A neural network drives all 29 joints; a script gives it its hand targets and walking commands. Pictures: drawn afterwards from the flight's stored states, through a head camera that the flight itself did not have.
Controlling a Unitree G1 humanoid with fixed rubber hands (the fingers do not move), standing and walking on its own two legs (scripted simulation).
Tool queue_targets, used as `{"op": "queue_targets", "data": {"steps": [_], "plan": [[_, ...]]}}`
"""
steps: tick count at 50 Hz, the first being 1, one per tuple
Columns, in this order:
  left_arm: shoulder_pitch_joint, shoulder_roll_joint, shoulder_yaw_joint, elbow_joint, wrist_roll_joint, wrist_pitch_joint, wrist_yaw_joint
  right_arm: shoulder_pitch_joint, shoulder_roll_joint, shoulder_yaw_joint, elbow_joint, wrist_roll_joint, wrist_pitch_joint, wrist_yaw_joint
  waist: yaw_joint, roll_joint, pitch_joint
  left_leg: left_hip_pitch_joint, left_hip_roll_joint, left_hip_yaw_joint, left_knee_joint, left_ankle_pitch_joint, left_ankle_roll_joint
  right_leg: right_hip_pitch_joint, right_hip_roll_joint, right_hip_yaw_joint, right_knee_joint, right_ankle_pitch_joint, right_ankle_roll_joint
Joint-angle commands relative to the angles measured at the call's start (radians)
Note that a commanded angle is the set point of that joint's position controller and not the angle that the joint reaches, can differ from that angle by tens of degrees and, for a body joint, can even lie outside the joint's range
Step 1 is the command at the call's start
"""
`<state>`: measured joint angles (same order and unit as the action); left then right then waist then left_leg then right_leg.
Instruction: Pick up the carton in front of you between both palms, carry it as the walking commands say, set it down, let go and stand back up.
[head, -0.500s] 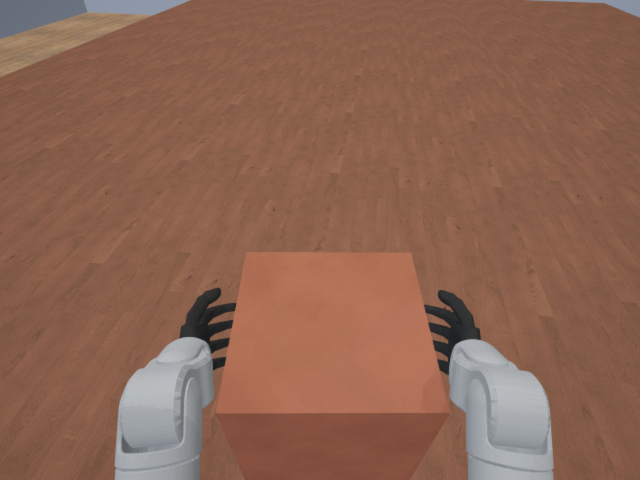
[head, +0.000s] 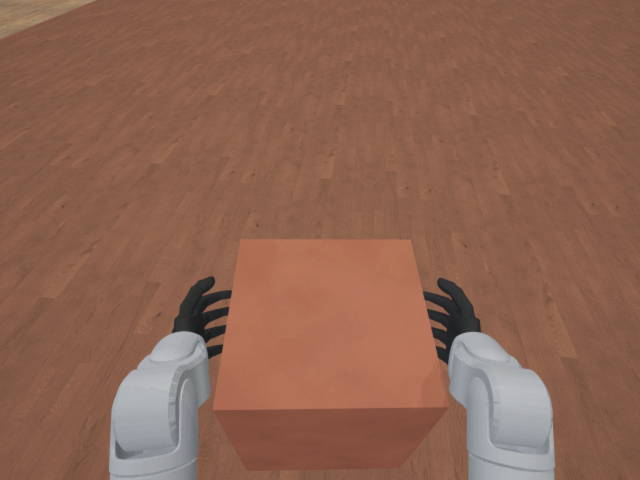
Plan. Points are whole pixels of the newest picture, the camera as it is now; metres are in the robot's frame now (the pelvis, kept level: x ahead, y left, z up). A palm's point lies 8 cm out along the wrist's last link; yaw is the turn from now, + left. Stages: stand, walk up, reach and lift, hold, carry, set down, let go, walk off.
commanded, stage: carry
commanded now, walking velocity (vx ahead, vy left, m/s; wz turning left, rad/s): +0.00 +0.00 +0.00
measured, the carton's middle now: (325, 360) +0.29 +0.00 +0.02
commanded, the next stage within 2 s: hold in 1.76 s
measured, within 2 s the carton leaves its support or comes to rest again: neither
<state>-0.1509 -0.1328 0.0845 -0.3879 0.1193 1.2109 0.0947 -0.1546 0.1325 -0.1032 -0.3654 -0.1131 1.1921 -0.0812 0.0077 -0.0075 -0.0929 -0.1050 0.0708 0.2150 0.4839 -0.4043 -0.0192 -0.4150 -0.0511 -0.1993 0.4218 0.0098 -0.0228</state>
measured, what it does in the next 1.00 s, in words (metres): stands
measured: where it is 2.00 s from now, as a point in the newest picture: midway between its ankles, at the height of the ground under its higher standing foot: outside the picture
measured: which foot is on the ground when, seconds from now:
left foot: down 0.00-1.00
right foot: down 0.00-1.00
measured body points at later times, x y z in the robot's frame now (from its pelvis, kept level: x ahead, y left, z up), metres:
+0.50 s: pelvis +0.08 +0.01 +0.00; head +0.06 +0.01 +0.45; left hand +0.35 +0.18 +0.07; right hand +0.36 -0.13 +0.07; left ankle -0.04 +0.11 -0.73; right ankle +0.11 -0.10 -0.73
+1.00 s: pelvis +0.04 +0.02 +0.00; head +0.00 +0.02 +0.45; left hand +0.32 +0.18 +0.03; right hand +0.33 -0.12 +0.03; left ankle -0.04 +0.11 -0.73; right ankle +0.11 -0.10 -0.73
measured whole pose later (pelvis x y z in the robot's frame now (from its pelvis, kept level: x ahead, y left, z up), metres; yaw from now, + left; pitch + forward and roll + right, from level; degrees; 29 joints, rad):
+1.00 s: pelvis +0.04 +0.02 +0.00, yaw +2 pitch +1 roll +0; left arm -0.17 -0.14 0.13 0.11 0.24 0.84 0.03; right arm -0.18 0.14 -0.14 0.12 -0.24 0.84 -0.03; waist 0.00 0.00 -0.11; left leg -0.15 0.05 0.17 0.54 -0.41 0.01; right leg -0.37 -0.10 -0.20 0.53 -0.17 -0.01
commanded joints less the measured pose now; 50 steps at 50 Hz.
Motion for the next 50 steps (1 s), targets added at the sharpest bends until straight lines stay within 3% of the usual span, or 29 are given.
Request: {"op": "queue_targets", "data": {"steps": [1, 2, 4, 5, 7, 8, 9, 13, 17, 24, 27, 35, 43, 50], "plan": [[-0.401, -0.833, -0.669, 0.030, -0.393, 0.022, -0.265, -0.409, 0.819, 0.694, -0.035, 0.388, 0.044, 0.248, 0.003, -0.151, -0.339, -0.243, 0.045, -0.071, 0.150, 0.065, -0.044, 0.593, -0.286, 0.262, 0.064, 0.873, -0.102], [-0.364, -0.851, -0.655, 0.063, -0.390, 0.020, -0.267, -0.423, 0.820, 0.699, -0.031, 0.392, 0.053, 0.249, 0.007, -0.199, -0.344, -0.277, 0.031, -0.084, 0.166, -0.070, -0.044, 0.587, -0.303, 0.304, 0.022, 0.817, -0.136], [-0.376, -0.896, -0.648, 0.080, -0.390, 0.014, -0.268, -0.458, 0.861, 0.712, -0.013, 0.404, 0.052, 0.257, 0.001, -0.172, -0.362, -0.236, 0.027, -0.111, 0.042, -0.104, -0.032, 0.561, -0.268, 0.284, -0.017, 0.654, -0.121], [-0.402, -0.917, -0.652, 0.073, -0.394, 0.009, -0.270, -0.473, 0.888, 0.718, -0.008, 0.409, 0.045, 0.260, -0.006, -0.146, -0.362, -0.165, 0.029, -0.105, -0.067, -0.008, -0.030, 0.513, -0.234, 0.231, -0.014, 0.547, -0.088], [-0.441, -0.940, -0.657, 0.047, -0.405, -0.003, -0.273, -0.511, 0.919, 0.727, -0.023, 0.420, 0.032, 0.263, -0.001, -0.110, -0.365, -0.072, 0.058, -0.119, -0.113, 0.174, -0.025, 0.429, -0.175, 0.153, 0.008, 0.335, -0.031], [-0.486, -0.949, -0.668, 0.019, -0.417, -0.005, -0.274, -0.531, 0.931, 0.728, -0.030, 0.421, 0.026, 0.262, -0.001, -0.043, -0.345, -0.073, 0.088, -0.136, -0.069, 0.307, -0.023, 0.406, -0.157, 0.121, 0.042, 0.329, -0.023], [-0.499, -0.957, -0.677, 0.016, -0.423, -0.005, -0.272, -0.535, 0.930, 0.725, -0.035, 0.423, 0.025, 0.260, 0.000, -0.015, -0.340, -0.041, 0.096, -0.129, -0.036, 0.404, -0.020, 0.367, -0.148, 0.118, 0.064, 0.365, -0.021], [-0.439, -0.930, -0.678, 0.040, -0.406, -0.002, -0.262, -0.456, 0.909, 0.706, 0.004, 0.410, 0.028, 0.258, -0.005, 0.011, -0.347, -0.024, 0.091, -0.118, 0.021, 0.594, -0.021, 0.343, -0.136, 0.103, 0.141, 0.496, -0.027], [-0.444, -0.928, -0.685, 0.044, -0.405, -0.003, -0.264, -0.443, 0.912, 0.696, 0.026, 0.401, 0.024, 0.261, -0.007, 0.022, -0.336, -0.028, 0.087, -0.112, 0.031, 0.647, -0.021, 0.319, -0.125, 0.092, 0.160, 0.497, -0.027], [-0.448, -0.941, -0.706, 0.079, -0.394, -0.033, -0.274, -0.437, 0.930, 0.707, 0.063, 0.384, -0.009, 0.269, -0.005, 0.046, -0.290, -0.002, 0.109, -0.110, 0.025, 0.724, -0.002, 0.250, -0.108, 0.076, 0.167, 0.309, -0.012], [-0.444, -0.942, -0.709, 0.109, -0.378, -0.065, -0.279, -0.433, 0.931, 0.709, 0.094, 0.365, -0.043, 0.273, -0.004, 0.049, -0.274, -0.013, 0.113, -0.107, 0.024, 0.701, 0.007, 0.238, -0.107, 0.074, 0.168, 0.247, -0.009], [-0.440, -0.905, -0.683, 0.160, -0.327, -0.181, -0.284, -0.431, 0.897, 0.687, 0.142, 0.314, -0.159, 0.272, -0.005, 0.021, -0.244, -0.062, 0.096, -0.109, -0.003, 0.494, 0.022, 0.252, -0.118, 0.086, 0.142, 0.203, -0.008], [-0.418, -0.834, -0.567, 0.294, -0.215, -0.313, -0.279, -0.422, 0.839, 0.582, 0.280, 0.214, -0.294, 0.271, -0.007, 0.018, -0.196, -0.110, 0.092, -0.128, -0.048, 0.328, 0.032, 0.235, -0.122, 0.096, 0.095, 0.070, 0.002], [-0.503, -0.852, -0.441, 0.472, -0.125, -0.465, -0.289, -0.504, 0.854, 0.456, 0.466, 0.124, -0.447, 0.281, -0.007, 0.018, -0.179, -0.142, 0.093, -0.141, -0.081, 0.218, 0.038, 0.229, -0.124, 0.101, 0.062, -0.015, 0.012]]}}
